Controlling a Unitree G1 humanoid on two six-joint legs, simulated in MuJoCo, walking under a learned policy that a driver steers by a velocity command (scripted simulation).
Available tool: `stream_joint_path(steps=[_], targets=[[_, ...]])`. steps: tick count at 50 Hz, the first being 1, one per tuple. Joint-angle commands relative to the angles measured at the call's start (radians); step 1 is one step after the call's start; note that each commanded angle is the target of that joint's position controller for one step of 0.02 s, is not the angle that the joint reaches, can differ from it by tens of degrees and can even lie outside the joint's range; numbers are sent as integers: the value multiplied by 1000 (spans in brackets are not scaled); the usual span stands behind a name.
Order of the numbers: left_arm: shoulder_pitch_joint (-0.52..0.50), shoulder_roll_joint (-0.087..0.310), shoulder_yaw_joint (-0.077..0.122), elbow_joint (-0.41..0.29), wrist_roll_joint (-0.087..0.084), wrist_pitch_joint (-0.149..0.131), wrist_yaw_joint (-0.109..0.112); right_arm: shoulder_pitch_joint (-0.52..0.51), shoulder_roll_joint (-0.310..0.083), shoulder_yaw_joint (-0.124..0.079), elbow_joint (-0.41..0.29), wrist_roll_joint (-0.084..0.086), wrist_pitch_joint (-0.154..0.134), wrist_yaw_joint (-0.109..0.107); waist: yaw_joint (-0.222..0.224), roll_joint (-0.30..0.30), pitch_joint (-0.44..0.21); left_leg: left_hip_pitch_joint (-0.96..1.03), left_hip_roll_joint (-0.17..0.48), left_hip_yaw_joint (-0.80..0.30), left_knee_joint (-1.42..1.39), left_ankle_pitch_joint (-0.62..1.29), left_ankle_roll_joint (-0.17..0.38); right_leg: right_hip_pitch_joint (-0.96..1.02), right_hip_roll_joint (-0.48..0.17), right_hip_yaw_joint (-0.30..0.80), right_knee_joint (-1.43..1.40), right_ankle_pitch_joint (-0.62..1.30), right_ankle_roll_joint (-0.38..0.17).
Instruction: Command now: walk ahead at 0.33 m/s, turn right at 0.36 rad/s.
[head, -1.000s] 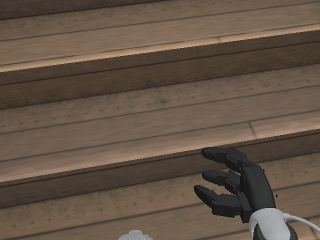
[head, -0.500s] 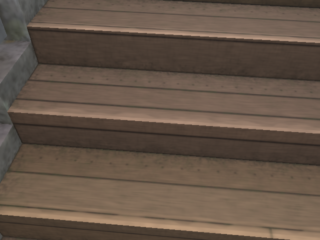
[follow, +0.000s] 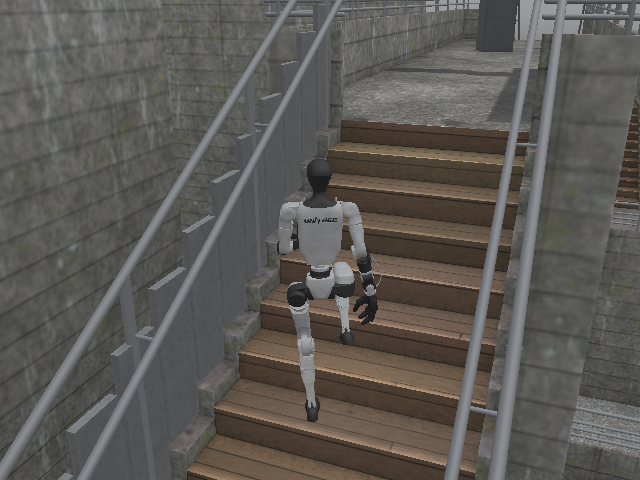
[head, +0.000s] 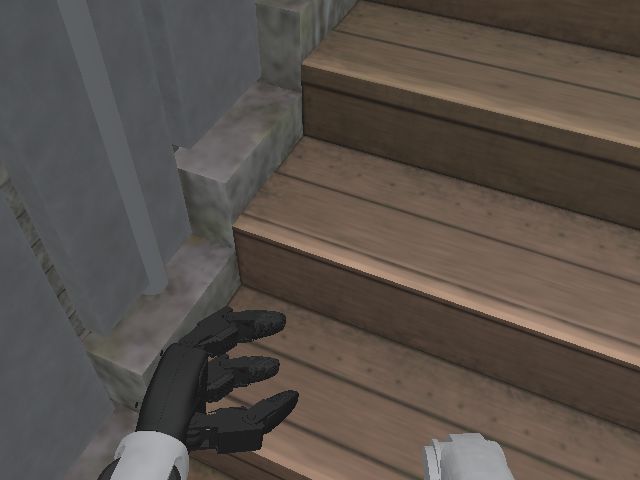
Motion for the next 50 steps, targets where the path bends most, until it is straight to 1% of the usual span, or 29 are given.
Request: stream_joint_path(steps=[1, 3, 4, 5, 6, 7, 8, 9, 10, 11, 14, 17, 21, 24, 28, 32, 33, 35, 36, 37, 38, 39, 41, 43, 44, 47, 48, 49, 50], targets=[[111, 186, 61, -37, -27, 53, -34, -489, -380, -86, -234, 46, -91, 13, 299, -14, -95, -789, 151, 34, -331, 1425, 28, 1142, 65, -180, -329, 275, 171], [314, 274, 92, 91, -19, 118, -28, -523, -431, -125, -305, 94, -115, 3, 241, -71, -61, -283, 213, 19, -144, 2060, -70, 900, 146, -255, -808, 240, 184], [671, 268, 101, 257, -5, 128, 2, -623, -314, -98, -360, 94, -114, 7, 295, -56, -33, -172, 229, 10, 214, 2245, -101, 1079, 125, -218, -1311, 367, 137], [1062, 148, 85, 459, 58, 148, 52, -407, -213, -85, -259, 28, -71, 36, 294, -381, -125, -418, 124, -31, 992, 818, -157, 1408, 35, 97, -1603, 792, -6], [806, 244, 96, 357, 114, 135, 50, -7, -71, -51, -162, 13, -31, 85, 7, -282, -432, -670, -66, -320, 1385, 268, -149, 1597, -182, 693, -1371, 1468, -295], [592, 314, 132, 311, 124, 94, 36, -15, -125, -78, -286, 82, -22, 71, -28, -153, -316, -758, -175, -451, 1485, 244, -133, 1419, -263, 870, -1534, 1213, -301], [353, 268, 138, 316, 69, 45, 14, -187, -172, -79, -367, 117, -33, 35, -72, -54, -112, -913, -135, -351, 1475, 145, -143, 1262, -216, 653, -1505, 817, -224], [303, 179, 111, 383, -11, 2, 7, -269, -125, -51, -399, 81, -37, -7, -112, -8, -84, -946, -75, -260, 1424, 92, -101, 1171, -143, 520, -1524, 593, -167], [296, 70, 74, 432, -21, -17, 3, -276, -56, -15, -401, 24, -28, -46, -150, -16, -120, -951, -8, -214, 1373, 67, -66, 1117, -86, 398, -1517, 538, -119], [286, 41, 67, 458, 34, -12, -5, -282, -16, 5, -400, 8, -15, -78, -171, 44, -89, -898, 37, -170, 1291, 109, -75, 979, -43, 361, -1534, 479, -76], [317, 181, 114, 395, 42, -30, 35, -426, -57, 11, -457, 91, -22, -70, -106, 33, -86, -794, 80, -95, 1265, 64, -159, 771, -22, 391, -1618, 139, -17], [394, 219, 115, 340, 28, -49, 61, -421, -70, -5, -454, 78, -39, -61, -83, -107, -51, -716, 45, -98, 1416, 75, -185, 741, -2, 468, -1642, 118, -24], [547, 221, 123, 304, 5, -78, 79, -573, -89, -5, -558, 96, -79, -131, -10, -163, -65, -857, 43, -153, 1345, -131, -251, 1133, -91, 630, -1524, 526, -62], [817, 180, 130, 393, -2, -82, 101, -790, -49, 20, -678, 82, -84, -149, 165, -260, -11, -1429, -9, -287, 1623, -516, -216, 1725, -261, 890, -1426, 739, -109], [787, 167, 116, 419, 5, -75, 114, -855, -37, 38, -688, 86, -98, -138, 125, -127, -5, -1399, 31, -265, 1603, -527, -140, 1570, -209, 757, -1421, 572, -22], [414, 354, 139, 196, 2, -57, 119, -662, 26, 4, -752, -29, -50, -68, -146, -119, -100, -540, 60, -45, 1151, -115, -154, 726, 13, 668, -1587, 444, 75], [257, 380, 151, 160, -1, -45, 86, -650, 43, 19, -763, 2, 4, -29, -248, 20, -54, -258, 46, -43, 838, -329, -159, 422, 2, 695, -1706, 356, 40], [219, 336, 162, 150, 15, -47, 53, -409, 0, -15, -633, 46, 69, 13, -279, -102, -55, 40, 54, -92, 514, 23, -199, 444, 52, 700, -1703, 180, 79], [235, 204, 131, 123, 16, -50, 50, -142, -78, -54, -511, 25, 34, -11, -293, 58, -212, 230, 198, -433, 379, 149, -56, 453, 131, 563, -1430, 47, 187], [541, 174, 150, 166, 39, -36, 43, -254, -191, -71, -553, 42, 27, 5, -114, 474, -373, 135, 503, -1002, 205, 146, 266, 537, 172, 476, -938, -121, 337], [655, 208, 154, 227, -24, -28, 38, -342, -219, -92, -579, 43, 2, -1, -73, 373, -258, -4, 468, -936, 185, 165, 240, 526, 133, 463, -577, -83, 379], [782, 203, 147, 294, -16, -8, 41, -485, -238, -92, -617, 81, 2, 5, 22, 426, -330, -138, 464, -656, 268, 248, 87, 609, 120, 354, -358, -31, 349], [975, 268, 152, 369, 2, -1, 71, -846, -175, -67, -758, 130, -40, -21, 184, 178, -220, -536, 382, -105, 397, 393, -132, 835, 169, -24, -111, 58, 350], [960, 296, 153, 438, 35, -5, 49, -759, -39, -30, -775, 117, -48, -76, 123, -7, -54, -647, 345, 18, 482, 70, -158, 920, 99, -86, -332, 149, 278], [749, 305, 147, 394, 67, -13, 38, -551, -35, -19, -706, 138, -32, -116, 6, 100, 9, -567, 398, -124, 447, -197, -151, 806, -42, 17, -749, 128, 241], [538, 303, 163, 421, 32, -39, -11, -296, -107, -50, -658, 166, 17, -177, -190, 299, -10, -427, 360, -172, 347, -322, -170, 877, -79, -51, -1293, -24, 218], [576, 287, 157, 425, 24, -31, -24, -298, -128, -42, -650, 100, 12, -163, -140, 334, -64, -606, 391, -242, 453, -296, -169, 1102, -136, 51, -1163, 245, 199], [491, 363, 236, 336, -5, 105, -47, -372, 56, 28, -603, 201, 69, -198, -28, 197, 98, -617, 354, -165, 559, -39, -107, 1178, -132, 10, -1571, 169, 138], [472, 300, 214, 329, -23, 134, -53, -332, 59, 30, -596, 206, 81, -207, -34, 161, 131, -718, 289, -54, 648, -159, -104, 1277, -88, -57, -1729, 346, 136]])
